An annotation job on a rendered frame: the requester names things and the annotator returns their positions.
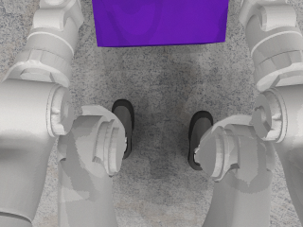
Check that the left robot upper arm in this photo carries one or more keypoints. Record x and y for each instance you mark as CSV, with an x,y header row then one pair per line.
x,y
33,114

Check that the right robot foot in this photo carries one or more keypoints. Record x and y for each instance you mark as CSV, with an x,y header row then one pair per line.
x,y
199,124

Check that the robot right thigh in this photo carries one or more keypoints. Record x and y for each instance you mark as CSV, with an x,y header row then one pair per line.
x,y
235,158

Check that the carton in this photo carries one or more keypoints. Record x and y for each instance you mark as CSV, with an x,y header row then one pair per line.
x,y
139,23

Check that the right robot forearm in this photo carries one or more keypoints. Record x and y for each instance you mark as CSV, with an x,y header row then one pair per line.
x,y
275,42

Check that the left robot forearm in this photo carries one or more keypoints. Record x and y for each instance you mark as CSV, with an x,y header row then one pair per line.
x,y
51,43

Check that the right robot upper arm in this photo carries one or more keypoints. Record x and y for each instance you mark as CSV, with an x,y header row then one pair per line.
x,y
278,118

